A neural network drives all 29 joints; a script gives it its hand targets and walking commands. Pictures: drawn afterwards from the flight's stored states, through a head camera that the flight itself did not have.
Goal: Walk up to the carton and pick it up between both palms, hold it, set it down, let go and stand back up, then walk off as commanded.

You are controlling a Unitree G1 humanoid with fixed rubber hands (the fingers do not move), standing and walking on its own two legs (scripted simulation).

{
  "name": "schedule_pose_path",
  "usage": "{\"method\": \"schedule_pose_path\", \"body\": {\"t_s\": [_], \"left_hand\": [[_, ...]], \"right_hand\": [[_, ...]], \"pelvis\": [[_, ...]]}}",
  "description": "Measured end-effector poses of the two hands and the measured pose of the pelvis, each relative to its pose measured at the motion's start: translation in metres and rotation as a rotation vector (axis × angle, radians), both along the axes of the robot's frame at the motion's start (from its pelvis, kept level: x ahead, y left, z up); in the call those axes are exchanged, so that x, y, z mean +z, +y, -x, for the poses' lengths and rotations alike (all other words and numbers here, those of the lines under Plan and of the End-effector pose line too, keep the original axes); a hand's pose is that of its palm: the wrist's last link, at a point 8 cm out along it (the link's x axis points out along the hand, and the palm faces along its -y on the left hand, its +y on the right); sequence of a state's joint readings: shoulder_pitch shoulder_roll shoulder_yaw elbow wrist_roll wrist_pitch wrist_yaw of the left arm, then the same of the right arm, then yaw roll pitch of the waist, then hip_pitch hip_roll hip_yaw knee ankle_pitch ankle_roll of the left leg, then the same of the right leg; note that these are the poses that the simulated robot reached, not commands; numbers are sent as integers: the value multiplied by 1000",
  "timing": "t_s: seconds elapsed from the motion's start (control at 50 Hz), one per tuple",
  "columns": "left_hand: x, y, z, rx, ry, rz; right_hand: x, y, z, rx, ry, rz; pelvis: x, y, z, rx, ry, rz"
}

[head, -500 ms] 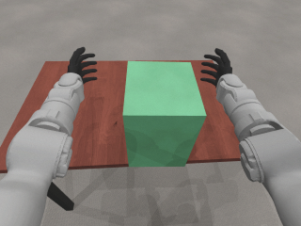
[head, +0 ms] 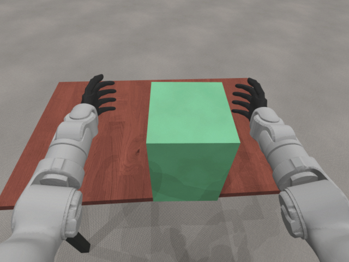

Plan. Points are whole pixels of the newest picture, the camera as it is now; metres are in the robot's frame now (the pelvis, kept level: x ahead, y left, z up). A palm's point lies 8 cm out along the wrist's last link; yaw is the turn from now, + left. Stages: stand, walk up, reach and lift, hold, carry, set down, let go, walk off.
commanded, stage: set down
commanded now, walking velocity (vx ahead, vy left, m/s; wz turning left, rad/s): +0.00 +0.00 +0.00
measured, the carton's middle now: (186, 144) +0.43 +0.00 +0.02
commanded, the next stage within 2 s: none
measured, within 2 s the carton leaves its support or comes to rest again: neither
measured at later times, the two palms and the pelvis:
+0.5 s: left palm (87, 149) +0.35 +0.23 +0.09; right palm (253, 147) +0.37 -0.15 +0.09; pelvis -0.01 +0.00 +0.00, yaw +0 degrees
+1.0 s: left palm (90, 197) +0.27 +0.22 +0.02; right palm (261, 197) +0.29 -0.17 +0.02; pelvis +0.01 -0.01 +0.00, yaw +0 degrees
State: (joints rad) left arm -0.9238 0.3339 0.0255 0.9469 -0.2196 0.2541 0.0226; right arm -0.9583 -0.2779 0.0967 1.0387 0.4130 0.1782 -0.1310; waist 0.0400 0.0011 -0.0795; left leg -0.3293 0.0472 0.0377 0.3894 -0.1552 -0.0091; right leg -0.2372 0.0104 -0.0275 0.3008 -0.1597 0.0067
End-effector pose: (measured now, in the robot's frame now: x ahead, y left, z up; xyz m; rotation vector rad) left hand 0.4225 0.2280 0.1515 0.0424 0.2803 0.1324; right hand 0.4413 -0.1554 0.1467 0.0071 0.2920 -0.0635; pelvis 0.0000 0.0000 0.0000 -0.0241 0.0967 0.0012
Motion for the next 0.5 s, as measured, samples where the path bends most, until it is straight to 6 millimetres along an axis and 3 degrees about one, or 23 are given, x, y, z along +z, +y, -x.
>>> {"method": "schedule_pose_path", "body": {"t_s": [0.16, 0.26, 0.5], "left_hand": [[-38, -4, 33, 9, 35, 16], [-41, 4, 48, 35, -14, 25], [-61, 3, 72, 23, -10, 16]], "right_hand": [[-33, 5, 31, 22, -9, -1], [-29, 8, 44, 34, -69, 7], [-53, 7, 66, 21, -31, 11]], "pelvis": [[0, -1, 7, -5, -53, -2], [0, -3, 11, -8, -51, -6], [0, 0, 11, 2, -92, -7]]}}
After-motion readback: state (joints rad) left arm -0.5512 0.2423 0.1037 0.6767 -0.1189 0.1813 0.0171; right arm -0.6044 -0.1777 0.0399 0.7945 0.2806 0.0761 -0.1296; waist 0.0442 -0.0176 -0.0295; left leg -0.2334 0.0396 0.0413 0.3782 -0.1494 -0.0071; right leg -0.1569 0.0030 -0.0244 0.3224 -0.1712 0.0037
